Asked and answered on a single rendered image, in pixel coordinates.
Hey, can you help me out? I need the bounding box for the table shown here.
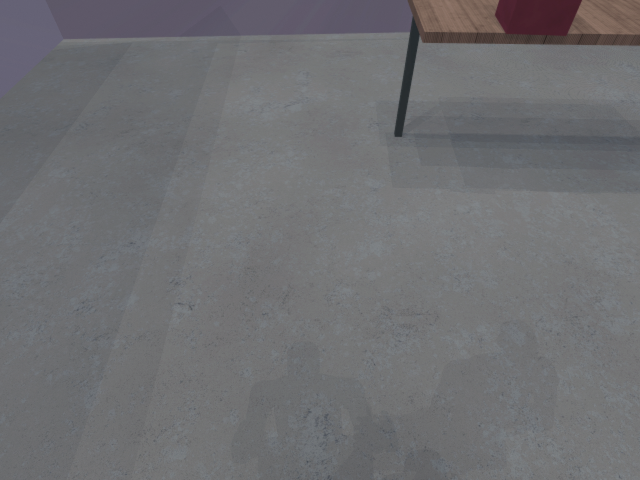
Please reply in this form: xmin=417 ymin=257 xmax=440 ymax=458
xmin=394 ymin=0 xmax=640 ymax=137

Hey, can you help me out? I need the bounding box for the carton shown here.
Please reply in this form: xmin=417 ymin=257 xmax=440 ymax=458
xmin=495 ymin=0 xmax=582 ymax=36

